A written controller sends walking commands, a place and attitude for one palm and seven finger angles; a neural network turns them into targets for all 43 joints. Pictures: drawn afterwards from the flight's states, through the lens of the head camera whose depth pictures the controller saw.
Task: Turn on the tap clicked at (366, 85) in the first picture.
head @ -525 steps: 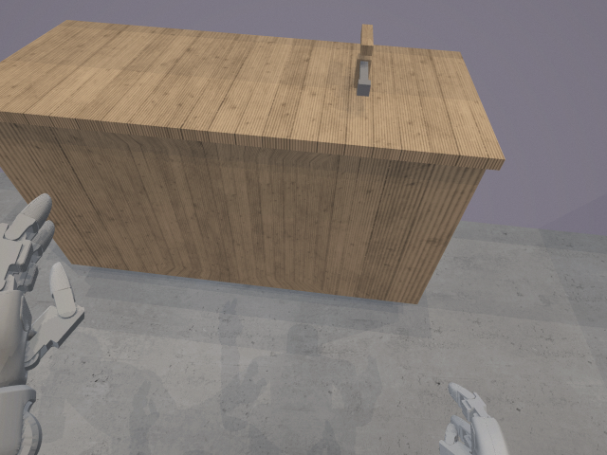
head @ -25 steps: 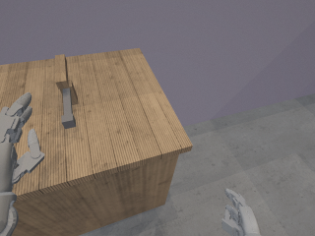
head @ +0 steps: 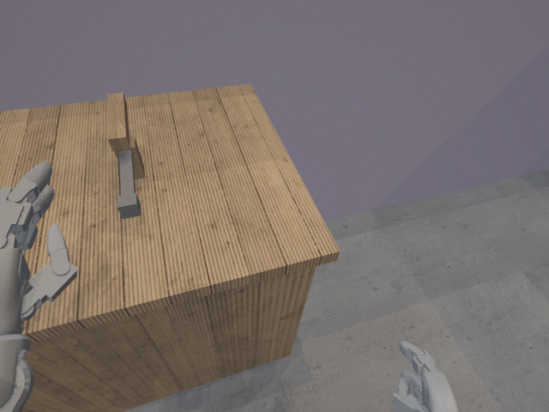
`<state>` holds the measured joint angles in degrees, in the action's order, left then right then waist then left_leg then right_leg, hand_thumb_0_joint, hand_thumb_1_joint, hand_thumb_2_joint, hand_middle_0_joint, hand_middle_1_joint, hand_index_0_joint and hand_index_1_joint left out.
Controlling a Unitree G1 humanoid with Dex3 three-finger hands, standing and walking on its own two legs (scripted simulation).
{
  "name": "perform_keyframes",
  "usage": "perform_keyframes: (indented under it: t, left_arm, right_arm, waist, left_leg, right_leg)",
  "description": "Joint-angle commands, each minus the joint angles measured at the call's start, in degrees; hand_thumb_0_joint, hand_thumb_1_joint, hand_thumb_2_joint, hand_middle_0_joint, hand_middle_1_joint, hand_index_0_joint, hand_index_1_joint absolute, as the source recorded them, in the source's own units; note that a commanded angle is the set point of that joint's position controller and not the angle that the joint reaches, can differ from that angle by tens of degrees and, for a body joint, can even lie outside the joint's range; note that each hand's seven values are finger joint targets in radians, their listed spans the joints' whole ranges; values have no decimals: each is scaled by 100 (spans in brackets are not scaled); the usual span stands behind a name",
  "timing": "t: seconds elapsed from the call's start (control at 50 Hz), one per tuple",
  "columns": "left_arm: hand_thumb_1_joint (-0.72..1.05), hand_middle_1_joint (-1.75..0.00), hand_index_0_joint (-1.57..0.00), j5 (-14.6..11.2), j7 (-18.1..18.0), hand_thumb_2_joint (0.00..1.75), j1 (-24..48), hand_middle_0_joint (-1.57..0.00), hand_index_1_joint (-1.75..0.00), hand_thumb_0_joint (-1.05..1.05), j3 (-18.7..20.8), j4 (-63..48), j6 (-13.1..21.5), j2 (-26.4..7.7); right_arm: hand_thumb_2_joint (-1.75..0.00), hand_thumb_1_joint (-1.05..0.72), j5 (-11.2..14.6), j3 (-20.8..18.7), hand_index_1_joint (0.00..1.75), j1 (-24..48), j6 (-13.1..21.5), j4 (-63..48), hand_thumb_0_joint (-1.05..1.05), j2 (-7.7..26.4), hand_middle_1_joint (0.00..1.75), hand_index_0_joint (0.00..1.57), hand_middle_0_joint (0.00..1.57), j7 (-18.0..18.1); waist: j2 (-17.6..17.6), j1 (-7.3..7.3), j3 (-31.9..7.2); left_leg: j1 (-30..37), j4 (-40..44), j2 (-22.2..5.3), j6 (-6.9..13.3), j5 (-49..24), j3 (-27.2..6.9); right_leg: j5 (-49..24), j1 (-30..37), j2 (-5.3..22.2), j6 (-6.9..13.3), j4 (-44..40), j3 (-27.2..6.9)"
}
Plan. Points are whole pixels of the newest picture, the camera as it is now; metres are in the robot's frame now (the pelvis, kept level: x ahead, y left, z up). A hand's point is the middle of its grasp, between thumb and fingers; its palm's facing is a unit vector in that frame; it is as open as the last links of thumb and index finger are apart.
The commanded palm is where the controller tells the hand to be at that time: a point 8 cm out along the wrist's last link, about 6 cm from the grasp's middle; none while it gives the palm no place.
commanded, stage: shuffle to correct the standing spot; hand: left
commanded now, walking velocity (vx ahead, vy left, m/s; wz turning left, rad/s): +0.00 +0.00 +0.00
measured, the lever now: (129, 206) +0.38 +0.27 +0.07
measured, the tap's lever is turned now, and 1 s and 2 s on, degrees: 0 0 0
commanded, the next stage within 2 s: come to a stop and stand still in 0.44 s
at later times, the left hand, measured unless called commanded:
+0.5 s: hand (124, 250) +0.25 +0.20 +0.16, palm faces +0.35 -0.85 -0.40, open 7.4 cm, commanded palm +0.18 +0.24 +0.17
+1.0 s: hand (151, 254) +0.24 +0.16 +0.17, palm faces +0.37 -0.80 -0.46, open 7.4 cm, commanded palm +0.18 +0.21 +0.17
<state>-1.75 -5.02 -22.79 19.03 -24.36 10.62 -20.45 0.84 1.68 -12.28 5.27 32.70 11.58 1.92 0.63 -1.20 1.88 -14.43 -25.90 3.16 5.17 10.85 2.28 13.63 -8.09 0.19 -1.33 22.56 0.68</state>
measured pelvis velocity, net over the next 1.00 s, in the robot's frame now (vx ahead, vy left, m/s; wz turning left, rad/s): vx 0.03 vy -0.08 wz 0.02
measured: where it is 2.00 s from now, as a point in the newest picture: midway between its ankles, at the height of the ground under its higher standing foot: outside the picture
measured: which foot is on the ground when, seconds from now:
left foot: down 0.00-1.00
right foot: down 0.00-1.00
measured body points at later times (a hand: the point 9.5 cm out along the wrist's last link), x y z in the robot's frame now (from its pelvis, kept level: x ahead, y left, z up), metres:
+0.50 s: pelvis +0.02 -0.04 +0.00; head +0.04 -0.04 +0.45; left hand +0.22 +0.24 +0.18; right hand +0.19 -0.26 -0.08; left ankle +0.04 +0.05 -0.74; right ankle -0.02 -0.14 -0.74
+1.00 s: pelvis +0.03 -0.08 -0.01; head +0.05 -0.09 +0.44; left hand +0.21 +0.20 +0.19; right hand +0.22 -0.32 -0.08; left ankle +0.03 +0.05 -0.74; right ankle -0.02 -0.14 -0.74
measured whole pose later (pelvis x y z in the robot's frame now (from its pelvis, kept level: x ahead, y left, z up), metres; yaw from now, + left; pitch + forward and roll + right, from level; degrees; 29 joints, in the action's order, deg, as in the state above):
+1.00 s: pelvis +0.03 -0.08 -0.01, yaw +1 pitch +0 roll +1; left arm -3.7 -6.2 -27.1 20.9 -28.2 9.1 -22.5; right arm 2.4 -1.1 -9.8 1.9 29.6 14.3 2.9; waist -1.9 0.0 1.2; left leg -16.3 -31.6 -0.7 0.2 15.9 1.6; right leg 21.3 -10.1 -2.9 4.1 29.6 4.6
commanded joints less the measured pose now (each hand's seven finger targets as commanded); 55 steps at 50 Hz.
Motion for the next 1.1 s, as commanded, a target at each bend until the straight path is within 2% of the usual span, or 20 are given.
perform_keyframes:
  t: [0.0,0.12,0.3,0.38,0.4,0.52,0.56,0.64,0.7,0.76,0.82,0.86,0.9,0.96,0.98,1.0,1.02,1.04,1.06,1.08]
  left_arm:
    - [90,-30,-20,4,-91,90,395,-20,-30,0,638,-1200,454,-958]
    - [90,-30,-20,-31,-69,90,425,-20,-30,0,652,-1100,434,-974]
    - [90,-30,-20,-4,-78,90,723,-20,-30,0,524,-1308,329,-945]
    - [90,-30,-20,-24,-110,90,519,-20,-30,0,772,-1410,247,-1173]
    - [90,-30,-20,-55,-94,90,436,-20,-30,0,633,-1339,233,-985]
    - [90,-30,-20,-219,-76,90,163,-20,-30,0,846,-1294,72,-1136]
    - [90,-30,-20,-254,-77,90,181,-20,-30,0,776,-1219,37,-1070]
    - [90,-30,-20,-205,-193,90,193,-20,-30,0,818,-1200,100,-1108]
    - [90,-30,-20,-174,-270,90,63,-20,-30,0,905,-1350,181,-1179]
    - [90,-30,-20,-201,-307,90,11,-20,-30,0,937,-1568,252,-1215]
    - [90,-30,-20,-212,-312,90,-120,-20,-30,0,942,-1655,231,-1197]
    - [90,-30,-20,-230,-290,90,-355,-20,-30,0,971,-1592,186,-1126]
    - [90,-30,-20,-207,-228,90,-478,-20,-30,0,824,-1291,97,-921]
    - [90,-30,-20,-188,-213,90,-328,-20,-30,0,866,-853,33,-1007]
    - [90,-30,-20,-160,-257,90,-340,-20,-30,0,964,-689,17,-1099]
    - [90,-30,-20,255,-167,90,4936,-20,-30,0,3497,-1621,722,-4677]
    - [90,-30,-20,18,57,90,1806,-20,-30,0,1832,1171,637,-2096]
    - [90,-30,-20,-112,-58,90,656,-20,-30,0,1527,816,683,-1469]
    - [90,-30,-20,-112,-61,90,507,-20,-30,0,1011,620,557,-1004]
    - [90,-30,-20,-185,4,90,668,-20,-30,0,304,10,581,-424]
  right_arm:
    - [-90,-90,-5,-317,30,587,320,-911,0,729,30,20,20,46]
    - [-90,-90,9,-356,30,529,316,-859,0,730,30,20,20,54]
    - [-90,-90,-36,-342,30,573,265,-879,0,708,30,20,20,32]
    - [-90,-90,7,-374,30,531,240,-908,0,690,30,20,20,-4]
    - [-90,-90,-14,-365,30,495,211,-905,0,697,30,20,20,-7]
    - [-90,-90,66,-434,30,427,72,-917,0,674,30,20,20,2]
    - [-90,-90,90,-414,30,472,22,-899,0,672,30,20,20,-10]
    - [-90,-90,117,-365,30,614,-47,-843,0,671,30,20,20,-11]
    - [-90,-90,123,-347,30,712,-100,-884,0,656,30,20,20,40]
    - [-90,-90,142,-401,30,711,-101,-980,0,689,30,20,20,78]
    - [-90,-90,147,-440,30,652,-122,-1051,0,730,30,20,20,101]
    - [-90,-90,149,-452,30,632,-145,-1108,0,724,30,20,20,103]
    - [-90,-90,151,-444,30,631,-161,-1107,0,752,30,20,20,104]
    - [-90,-90,158,-463,30,508,-130,-990,0,707,30,20,20,128]
    - [-90,-90,150,-447,30,489,-170,-910,0,693,30,20,20,127]
    - [-90,-90,-56,-610,30,7,449,-944,0,718,30,20,20,129]
    - [-90,-90,-6,-533,30,380,477,-858,0,581,30,20,20,120]
    - [-90,-90,87,-573,30,226,418,-910,0,679,30,20,20,60]
    - [-90,-90,108,-597,30,199,368,-807,0,768,30,20,20,12]
    - [-90,-90,162,-572,30,321,356,-797,0,711,30,20,20,-78]
  waist:
    - [-448,-19,-681]
    - [-408,9,-754]
    - [-755,31,-590]
    - [-732,26,-744]
    - [-700,50,-764]
    - [-167,75,-1217]
    - [-65,93,-1132]
    - [141,49,-961]
    - [35,-3,-902]
    - [63,-9,-1101]
    - [-58,44,-1346]
    - [-164,15,-1363]
    - [-155,-29,-1003]
    - [586,68,-532]
    - [694,68,-497]
    - [1618,-151,630]
    - [1282,-331,-747]
    - [1045,-340,-760]
    - [564,-209,-1025]
    - [-306,-83,-1490]
  left_leg:
    - [143,865,-851,-333,589,-942]
    - [441,853,-897,-440,188,-971]
    - [398,1208,-1208,-347,1236,-1344]
    - [571,876,-1146,-354,554,-1153]
    - [560,733,-1141,-299,415,-1104]
    - [753,-595,-982,-253,-1703,-508]
    - [428,-907,-796,-286,-1551,-309]
    - [-82,-1044,-442,-244,-1118,-60]
    - [-70,-769,-325,-152,-1036,31]
    - [392,-519,-346,-61,-1667,114]
    - [1245,-547,-626,59,-2733,-115]
    - [1295,-515,-864,107,-2827,-342]
    - [577,-396,-987,-7,-2146,-490]
    - [-201,-1162,-456,-280,-171,-212]
    - [-467,-1415,-337,-307,112,-164]
    - [-504,-820,282,-682,666,1120]
    - [-449,-226,24,-340,-406,89]
    - [-113,-105,-212,-327,-825,84]
    - [467,227,-323,-224,-1340,91]
    - [1185,220,-590,-22,-2135,-137]
  right_leg:
    - [-358,111,204,287,-259,-154]
    - [-409,-54,182,299,-206,-150]
    - [157,-288,-62,296,-29,56]
    - [-17,-178,-34,359,-154,124]
    - [-102,-189,-37,375,-160,118]
    - [-1706,45,332,529,-3,-219]
    - [-2472,192,590,568,-22,-543]
    - [-4581,665,957,137,85,-775]
    - [-5294,744,994,-146,327,-579]
    - [-5868,659,909,-387,758,-369]
    - [-5070,-39,678,-423,1220,-142]
    - [-3523,-305,533,-393,1142,-149]
    - [-1848,-152,486,-198,474,-202]
    - [-2569,-170,1153,190,-465,-1010]
    - [-3480,23,1439,287,-429,-1221]
    - [-6546,-837,465,-811,-707,-520]
    - [-6146,532,842,-315,714,-843]
    - [-5973,631,861,-369,693,-1004]
    - [-5413,653,734,-364,892,-789]
    - [-4282,308,622,-301,1400,-580]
